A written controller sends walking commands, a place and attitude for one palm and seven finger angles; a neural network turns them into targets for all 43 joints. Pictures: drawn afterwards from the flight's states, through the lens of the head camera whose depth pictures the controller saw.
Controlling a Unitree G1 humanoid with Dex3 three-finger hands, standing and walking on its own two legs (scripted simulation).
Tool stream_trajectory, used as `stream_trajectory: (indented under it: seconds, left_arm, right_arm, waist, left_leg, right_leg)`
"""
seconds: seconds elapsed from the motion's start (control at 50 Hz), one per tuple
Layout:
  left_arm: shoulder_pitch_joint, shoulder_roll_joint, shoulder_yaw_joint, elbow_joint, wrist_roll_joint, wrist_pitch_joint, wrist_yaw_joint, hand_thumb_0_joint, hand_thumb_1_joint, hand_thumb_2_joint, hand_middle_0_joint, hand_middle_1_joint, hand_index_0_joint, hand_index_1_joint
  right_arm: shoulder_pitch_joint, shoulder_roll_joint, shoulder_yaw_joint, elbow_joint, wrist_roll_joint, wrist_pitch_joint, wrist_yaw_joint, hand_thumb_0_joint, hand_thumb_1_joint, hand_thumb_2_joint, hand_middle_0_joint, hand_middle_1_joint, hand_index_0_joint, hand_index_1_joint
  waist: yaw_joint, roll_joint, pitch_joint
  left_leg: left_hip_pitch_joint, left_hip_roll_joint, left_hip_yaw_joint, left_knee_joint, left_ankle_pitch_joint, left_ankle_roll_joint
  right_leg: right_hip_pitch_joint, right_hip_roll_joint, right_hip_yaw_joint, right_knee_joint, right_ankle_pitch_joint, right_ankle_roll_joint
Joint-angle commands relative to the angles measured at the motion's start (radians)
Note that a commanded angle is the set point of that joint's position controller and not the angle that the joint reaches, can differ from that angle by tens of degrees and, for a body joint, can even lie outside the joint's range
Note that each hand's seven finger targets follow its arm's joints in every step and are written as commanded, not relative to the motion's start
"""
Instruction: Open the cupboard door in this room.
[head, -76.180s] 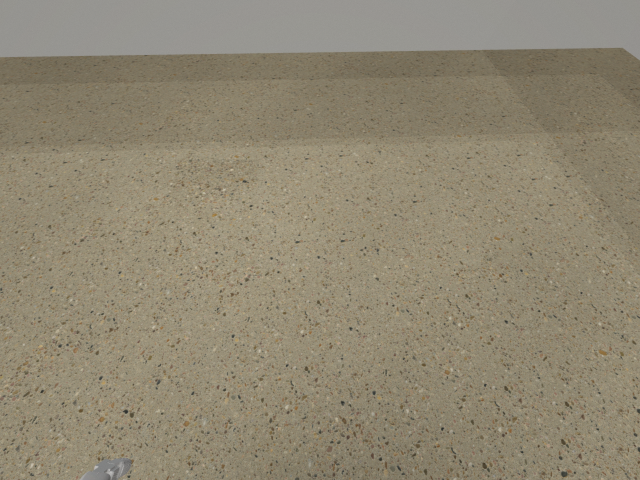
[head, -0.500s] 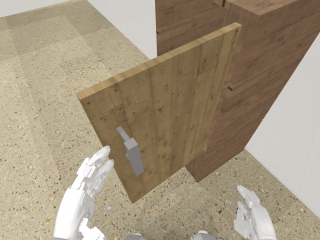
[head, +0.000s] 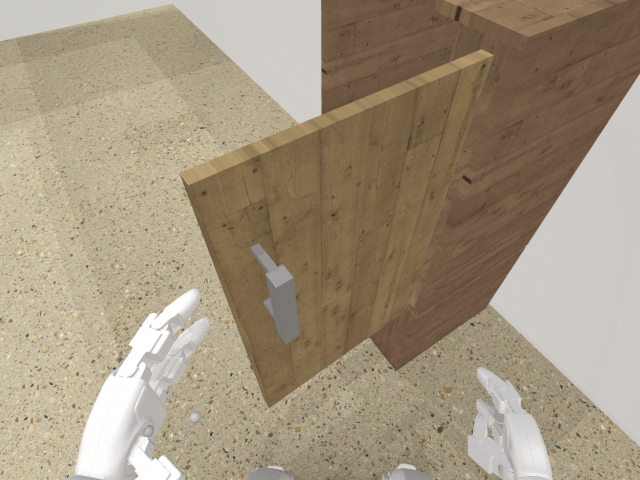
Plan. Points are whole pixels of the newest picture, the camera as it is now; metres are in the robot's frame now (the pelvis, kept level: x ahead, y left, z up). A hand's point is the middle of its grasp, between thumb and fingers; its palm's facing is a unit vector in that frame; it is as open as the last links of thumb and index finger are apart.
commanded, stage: draw the hand back to the body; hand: left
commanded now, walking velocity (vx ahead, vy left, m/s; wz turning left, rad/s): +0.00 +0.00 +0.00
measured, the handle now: (274, 295) +0.30 +0.08 +0.10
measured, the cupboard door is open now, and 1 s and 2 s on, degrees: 93 93 93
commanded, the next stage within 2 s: step back with the hand held close in 1.44 s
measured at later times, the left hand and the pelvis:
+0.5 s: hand (108, 368) +0.19 +0.20 +0.15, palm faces +0.17 -0.94 -0.30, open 15.5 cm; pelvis +0.02 +0.01 +0.04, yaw +0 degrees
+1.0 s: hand (32, 286) +0.23 +0.25 +0.22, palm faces +0.40 -0.81 -0.42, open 9.8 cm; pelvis +0.04 +0.01 +0.07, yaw -1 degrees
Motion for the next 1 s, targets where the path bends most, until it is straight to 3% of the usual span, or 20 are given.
stream_trajectory:
  seconds: [0.0, 0.02, 0.2, 0.24, 0.34, 0.36, 0.38, 0.42, 0.48, 0.52, 0.64, 0.7, 0.74, 0.98]
  left_arm:
    - [-0.015, 0.086, 0.108, -0.221, -0.029, -0.036, 0.021, 0.0, -0.5, 0.3, -0.15, -0.3, -0.15, -0.3]
    - [-0.016, 0.073, 0.102, -0.225, -0.039, -0.028, 0.014, 0.0, -0.5, 0.3, -0.15, -0.3, -0.15, -0.3]
    - [-0.038, 0.131, 0.193, -0.228, -0.075, 0.04, -0.028, 0.0, -0.5, 0.3, -0.15, -0.3, -0.15, -0.3]
    - [-0.049, 0.13, 0.196, -0.249, -0.082, 0.042, -0.037, 0.0, -0.5, 0.3, -0.15, -0.3, -0.15, -0.3]
    - [-0.071, 0.154, 0.243, -0.222, -0.098, 0.07, -0.053, 0.0, -0.325, 0.375, -0.156, -0.3, -0.156, -0.3]
    - [-0.084, 0.309, 0.284, -0.316, 0.072, 0.085, 0.109, 0.0, -0.29, 0.39, -0.158, -0.3, -0.158, -0.3]
    - [-0.017, 0.204, 0.234, -0.3, 0.09, 0.117, 0.176, 0.0, -0.255, 0.405, -0.159, -0.3, -0.159, -0.3]
    - [-0.025, 0.169, 0.194, -0.279, 0.127, 0.143, 0.244, 0.0, -0.185, 0.435, -0.161, -0.3, -0.161, -0.3]
    - [-0.063, 0.197, 0.213, -0.279, 0.155, 0.145, 0.285, 0.0, -0.08, 0.48, -0.165, -0.3, -0.165, -0.3]
    - [-0.095, 0.202, 0.218, -0.275, 0.165, 0.139, 0.301, 0.0, -0.01, 0.51, -0.168, -0.3, -0.168, -0.3]
    - [-0.124, 0.229, 0.274, -0.253, 0.173, 0.123, 0.317, 0.0, 0.2, 0.6, -0.175, -0.3, -0.175, -0.3]
    - [-0.138, 0.253, 0.317, -0.225, 0.17, 0.12, 0.316, 0.0, 0.305, 0.645, -0.179, -0.3, -0.179, -0.3]
    - [-0.146, 0.248, 0.325, -0.227, 0.166, 0.118, 0.312, 0.0, 0.375, 0.675, -0.181, -0.3, -0.181, -0.3]
    - [-0.263, 0.311, 0.446, -0.207, 0.153, 0.104, 0.312, 0.0, 0.795, 0.855, -0.196, -0.3, -0.196, -0.3]
  right_arm:
    - [-0.078, -0.104, -0.039, -0.172, 0.009, -0.064, -0.015, 0.0, -0.9, -0.9, 0.2, 0.3, 0.2, 0.3]
    - [-0.08, -0.105, -0.036, -0.171, 0.011, -0.07, -0.016, 0.0, -0.9, -0.9, 0.2, 0.3, 0.2, 0.3]
    - [-0.095, -0.11, -0.024, -0.121, 0.016, -0.116, -0.017, 0.0, -0.9, -0.9, 0.2, 0.3, 0.2, 0.3]
    - [-0.094, -0.112, -0.022, -0.115, 0.018, -0.128, -0.016, 0.0, -0.9, -0.9, 0.2, 0.3, 0.2, 0.3]
    - [-0.106, -0.114, -0.016, -0.089, 0.022, -0.148, -0.017, 0.0, -0.9, -0.9, 0.2, 0.3, 0.2, 0.3]
    - [-0.089, -0.108, -0.025, -0.092, 0.0, -0.127, -0.046, 0.0, -0.9, -0.9, 0.2, 0.3, 0.2, 0.3]
    - [-0.085, -0.087, -0.016, -0.09, -0.01, -0.119, -0.054, 0.0, -0.9, -0.9, 0.2, 0.3, 0.2, 0.3]
    - [-0.091, -0.085, -0.01, -0.065, -0.014, -0.105, -0.054, 0.0, -0.9, -0.9, 0.2, 0.3, 0.2, 0.3]
    - [-0.105, -0.096, -0.011, -0.048, -0.019, -0.089, -0.058, 0.0, -0.9, -0.9, 0.2, 0.3, 0.2, 0.3]
    - [-0.117, -0.1, -0.01, -0.034, -0.024, -0.09, -0.06, 0.0, -0.9, -0.9, 0.2, 0.3, 0.2, 0.3]
    - [-0.145, -0.099, -0.007, 0.013, -0.032, -0.094, -0.053, 0.0, -0.9, -0.9, 0.2, 0.3, 0.2, 0.3]
    - [-0.163, -0.103, -0.014, 0.034, -0.035, -0.086, -0.049, 0.0, -0.9, -0.9, 0.2, 0.3, 0.2, 0.3]
    - [-0.17, -0.103, -0.015, 0.041, -0.036, -0.08, -0.044, 0.0, -0.9, -0.9, 0.2, 0.3, 0.2, 0.3]
    - [-0.187, -0.106, -0.031, 0.078, -0.039, -0.047, -0.03, 0.0, -0.9, -0.9, 0.2, 0.3, 0.2, 0.3]
  waist:
    - [-0.003, -0.043, -0.094]
    - [-0.004, -0.037, -0.091]
    - [0.012, -0.017, -0.076]
    - [0.01, 0.018, -0.07]
    - [0.014, 0.0, -0.043]
    - [0.056, 0.021, -0.06]
    - [0.033, 0.02, -0.012]
    - [0.022, 0.014, 0.033]
    - [0.021, 0.016, 0.031]
    - [0.021, -0.01, 0.039]
    - [0.036, 0.039, 0.046]
    - [0.043, -0.018, 0.042]
    - [0.044, 0.022, 0.048]
    - [0.048, 0.027, 0.033]
  left_leg:
    - [-0.004, -0.038, -0.013, -0.242, 0.189, 0.012]
    - [0.007, -0.038, -0.013, -0.251, 0.197, 0.01]
    - [0.093, -0.034, -0.019, -0.32, 0.277, 0.005]
    - [0.123, -0.034, -0.017, -0.333, 0.291, 0.003]
    - [0.158, -0.031, -0.021, -0.371, 0.315, -0.001]
    - [0.16, -0.018, 0.0, -0.426, 0.304, 0.004]
    - [0.172, -0.024, 0.004, -0.442, 0.296, 0.001]
    - [0.204, -0.016, 0.004, -0.463, 0.313, 0.004]
    - [0.276, -0.011, 0.005, -0.506, 0.353, 0.008]
    - [0.31, -0.009, 0.002, -0.542, 0.365, 0.011]
    - [0.401, -0.005, 0.003, -0.621, 0.497, 0.004]
    - [0.432, 0.001, 0.005, -0.646, 0.558, 0.003]
    - [0.457, 0.001, 0.014, -0.659, 0.581, 0.004]
    - [0.546, 0.004, 0.03, -0.698, 0.678, 0.003]
  right_leg:
    - [0.21, 0.054, 0.028, -0.203, 0.057, -0.024]
    - [0.222, 0.052, 0.027, -0.21, 0.072, -0.022]
    - [0.309, 0.058, 0.008, -0.258, 0.171, -0.024]
    - [0.311, 0.058, 0.004, -0.27, 0.192, -0.022]
    - [0.346, 0.063, -0.003, -0.304, 0.221, -0.021]
    - [0.417, 0.046, 0.05, -0.346, 0.202, -0.031]
    - [0.408, 0.042, 0.037, -0.369, 0.189, -0.03]
    - [0.428, 0.035, 0.03, -0.401, 0.199, -0.028]
    - [0.468, 0.035, 0.027, -0.439, 0.229, -0.024]
    - [0.501, 0.033, 0.025, -0.465, 0.24, -0.022]
    - [0.597, 0.028, 0.024, -0.517, 0.328, -0.025]
    - [0.644, 0.031, 0.021, -0.543, 0.377, -0.024]
    - [0.654, 0.029, 0.029, -0.559, 0.398, -0.022]
    - [0.706, 0.034, 0.04, -0.61, 0.48, -0.018]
